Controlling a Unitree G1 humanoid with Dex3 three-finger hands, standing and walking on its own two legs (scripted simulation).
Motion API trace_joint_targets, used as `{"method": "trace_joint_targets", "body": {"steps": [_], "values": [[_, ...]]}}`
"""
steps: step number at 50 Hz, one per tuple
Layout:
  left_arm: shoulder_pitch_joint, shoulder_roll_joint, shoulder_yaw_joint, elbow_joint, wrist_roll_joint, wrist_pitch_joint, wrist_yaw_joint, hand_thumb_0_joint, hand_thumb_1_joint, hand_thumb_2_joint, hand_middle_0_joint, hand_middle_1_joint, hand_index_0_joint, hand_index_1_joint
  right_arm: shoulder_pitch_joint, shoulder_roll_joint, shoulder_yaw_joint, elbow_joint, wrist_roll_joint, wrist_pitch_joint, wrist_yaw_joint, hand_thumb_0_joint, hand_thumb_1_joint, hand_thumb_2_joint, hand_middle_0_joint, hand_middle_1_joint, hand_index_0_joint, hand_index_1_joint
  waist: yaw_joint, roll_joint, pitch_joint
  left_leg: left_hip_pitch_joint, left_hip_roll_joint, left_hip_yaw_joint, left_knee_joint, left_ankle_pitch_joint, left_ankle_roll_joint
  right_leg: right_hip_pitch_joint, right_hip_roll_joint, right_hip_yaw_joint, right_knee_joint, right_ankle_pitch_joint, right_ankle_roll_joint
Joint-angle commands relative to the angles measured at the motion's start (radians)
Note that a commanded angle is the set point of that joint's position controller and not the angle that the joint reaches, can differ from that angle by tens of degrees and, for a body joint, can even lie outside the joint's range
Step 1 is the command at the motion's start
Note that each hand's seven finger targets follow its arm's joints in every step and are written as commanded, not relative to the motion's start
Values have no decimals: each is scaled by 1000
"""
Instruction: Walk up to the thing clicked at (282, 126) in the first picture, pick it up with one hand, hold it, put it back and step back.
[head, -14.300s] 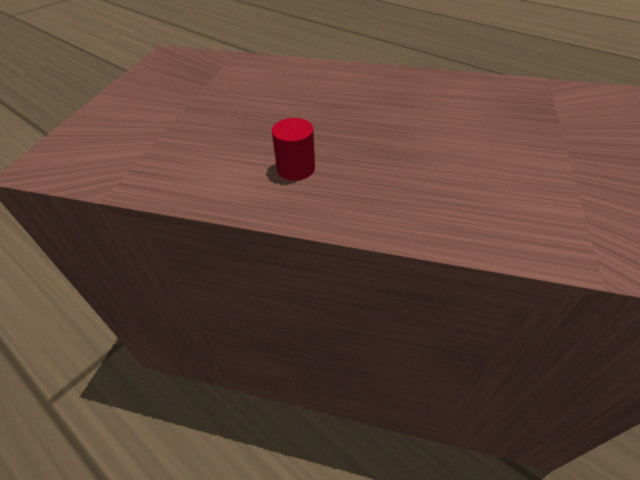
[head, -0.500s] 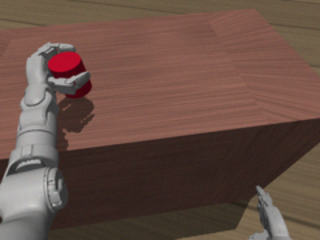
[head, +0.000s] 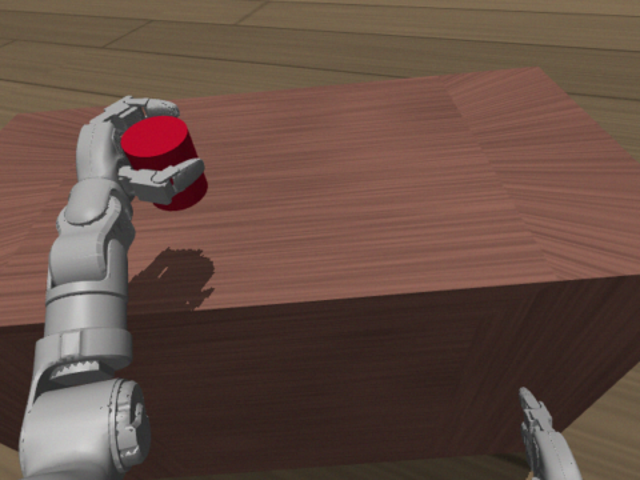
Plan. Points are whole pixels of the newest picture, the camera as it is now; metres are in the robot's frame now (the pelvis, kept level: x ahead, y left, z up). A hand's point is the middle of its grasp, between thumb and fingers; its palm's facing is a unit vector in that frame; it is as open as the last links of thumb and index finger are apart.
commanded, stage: lift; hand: left
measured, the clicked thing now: (167, 164) +0.44 +0.17 +0.22
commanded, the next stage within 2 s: hold in 0.90 s
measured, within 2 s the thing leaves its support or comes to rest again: neither
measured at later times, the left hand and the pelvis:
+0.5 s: hand (131, 145) +0.36 +0.16 +0.29, palm faces +0.11 -0.99 -0.02, open 10.0 cm; pelvis -0.02 +0.00 +0.01, yaw +1 degrees
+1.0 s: hand (103, 136) +0.33 +0.17 +0.32, palm faces +0.10 -0.99 -0.02, open 10.0 cm; pelvis -0.03 +0.00 +0.00, yaw +1 degrees
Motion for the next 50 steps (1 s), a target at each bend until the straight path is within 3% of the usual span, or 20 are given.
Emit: {"method": "trace_joint_targets", "body": {"steps": [1, 3, 4, 5, 9, 11, 13, 14, 17, 19, 25, 26, 27, 28, 30, 31, 39, 41, 43, 50], "values": [[-539, 245, 67, -360, -32, 14, 1, 0, 236, 1347, -1267, -1421, -1286, -1428, -73, -124, -69, -140, 11, -65, -6, 0, 551, -51, 49, 49, 49, 49, -3, -31, -308, 225, -20, 40, -81, 371, 23, 103, 25, -79, -82, 353, -22], [-552, 215, 49, -426, -36, 60, -1, 0, 228, 1346, -1264, -1425, -1285, -1431, -91, -96, -39, -146, 11, -73, -5, 0, 554, -50, 49, 49, 49, 49, 8, -47, -281, 226, -24, 40, -95, 336, 25, 106, 23, -81, -94, 322, -22], [-529, 241, 78, -419, -43, 83, 0, 0, 238, 1358, -1256, -1424, -1275, -1432, -87, -123, -70, -126, 13, -75, -7, 0, 555, -51, 49, 49, 49, 49, 3, -62, -255, 217, -27, 42, -104, 302, 28, 100, 21, -80, -105, 292, -20], [-528, 225, 71, -452, -45, 100, -3, 0, 254, 1352, -1263, -1426, -1284, -1431, -81, -125, -66, -147, 11, -79, -7, 0, 552, -51, 49, 49, 49, 49, 2, -66, -300, 246, -24, 36, -106, 328, 28, 118, 21, -82, -100, 311, -20], [-506, 211, 63, -512, -53, 177, -3, 0, 252, 1355, -1255, -1420, -1274, -1428, -82, -101, -48, -108, 17, -87, 5, 0, 554, -51, 49, 49, 49, 49, 21, -52, -246, 233, -33, 39, -122, 290, 28, 107, 17, -84, -112, 273, -23], [-500, 217, 77, -532, -62, 208, -2, 0, 251, 1354, -1261, -1425, -1279, -1434, -93, -131, -75, -102, 17, -96, 2, 0, 551, -51, 49, 50, 49, 50, 12, -61, -239, 250, -30, 35, -130, 280, 27, 96, 19, -86, -121, 258, -21], [-512, 216, 77, -556, -64, 234, 5, 0, 268, 1350, -1263, -1420, -1280, -1429, -113, -112, -52, -94, 18, -104, 10, 0, 550, -52, 49, 50, 49, 50, 24, -51, -224, 240, -32, 35, -137, 258, 26, 98, 18, -85, -124, 235, -23], [-518, 220, 77, -577, -65, 243, 7, 0, 249, 1353, -1259, -1420, -1275, -1430, -127, -127, -72, -101, 20, -106, 9, 0, 550, -52, 49, 50, 49, 50, 28, -43, -243, 248, -33, 33, -138, 260, 25, 105, 18, -84, -124, 235, -26], [-504, 224, 84, -598, -68, 276, 8, 0, 259, 1342, -1265, -1419, -1283, -1427, -118, -115, -56, -85, 19, -113, 11, 0, 549, -51, 49, 50, 49, 50, 30, -53, -251, 251, -38, 36, -129, 283, 29, 125, 12, -80, -128, 262, -21], [-508, 241, 102, -617, -74, 290, 9, 0, 253, 1345, -1260, -1417, -1276, -1427, -138, -143, -88, -68, 20, -118, 7, 0, 547, -52, 49, 50, 49, 50, 30, -72, -265, 257, -41, 37, -126, 290, 32, 133, 8, -76, -130, 273, -16], [-502, 239, 103, -622, -87, 333, 2, 0, 236, 1321, -1257, -1402, -1273, -1411, -160, -135, -70, -44, 24, -137, 9, 0, 549, -51, 49, 50, 49, 50, 33, -75, -214, 242, -38, 31, -150, 215, 31, 106, 12, -80, -145, 191, -20], [-505, 238, 94, -624, -85, 339, 0, 0, 226, 1324, -1257, -1407, -1274, -1417, -167, -107, -40, -28, 26, -136, 13, 0, 549, -51, 49, 50, 49, 50, 48, -58, -198, 226, -42, 33, -152, 199, 30, 97, 11, -79, -149, 175, -22], [-487, 242, 103, -609, -91, 351, -2, 0, 236, 1329, -1255, -1408, -1272, -1417, -164, -133, -65, -39, 27, -143, 10, 0, 551, -51, 49, 50, 49, 50, 34, -80, -192, 234, -40, 32, -153, 189, 32, 94, 12, -78, -149, 166, -20], [-496, 235, 93, -625, -93, 355, -6, 0, 226, 1325, -1255, -1405, -1271, -1415, -149, -111, -42, -15, 27, -141, 13, 0, 549, -51, 49, 50, 49, 50, 40, -75, -192, 223, -41, 32, -154, 183, 33, 97, 12, -78, -153, 160, -21], [-496, 250, 103, -640, -95, 372, -4, 0, 213, 1302, -1248, -1386, -1264, -1396, -174, -132, -66, -25, 31, -150, 12, 0, 548, -51, 49, 50, 49, 50, 45, -50, -190, 226, -43, 35, -163, 156, 28, 84, 13, -75, -156, 131, -24], [-504, 248, 100, -633, -98, 378, -5, 0, 223, 1309, -1248, -1393, -1264, -1402, -155, -145, -75, -18, 29, -151, 10, 0, 549, -51, 49, 50, 49, 50, 31, -54, -200, 237, -41, 33, -158, 162, 30, 85, 14, -76, -158, 139, -23], [-518, 246, 106, -691, -107, 419, 12, 0, 219, 1309, -1243, -1389, -1260, -1399, -188, -130, -59, 10, 37, -173, 11, 0, 551, -52, 49, 50, 49, 50, 53, -51, -195, 228, -41, 28, -160, 161, 26, 88, 15, -78, -151, 128, -25], [-513, 253, 120, -685, -113, 423, 8, 0, 221, 1311, -1259, -1402, -1277, -1411, -188, -157, -84, 7, 34, -183, 4, 0, 547, -53, 49, 50, 49, 50, 41, -82, -219, 241, -39, 26, -154, 176, 30, 95, 16, -79, -154, 144, -20], [-525, 253, 109, -711, -113, 430, 5, 0, 199, 1306, -1263, -1405, -1281, -1413, -195, -132, -52, 3, 36, -192, 5, 0, 545, -54, 49, 50, 49, 50, 45, -59, -207, 244, -39, 27, -152, 183, 29, 86, 16, -78, -147, 151, -21], [-506, 274, 126, -710, -115, 468, 4, 0, 191, 1310, -1254, -1407, -1273, -1415, -180, -147, -72, 42, 41, -199, 7, 0, 543, -55, 49, 50, 49, 50, 55, -46, -202, 227, -42, 28, -149, 200, 26, 94, 17, -78, -141, 166, -23]]}}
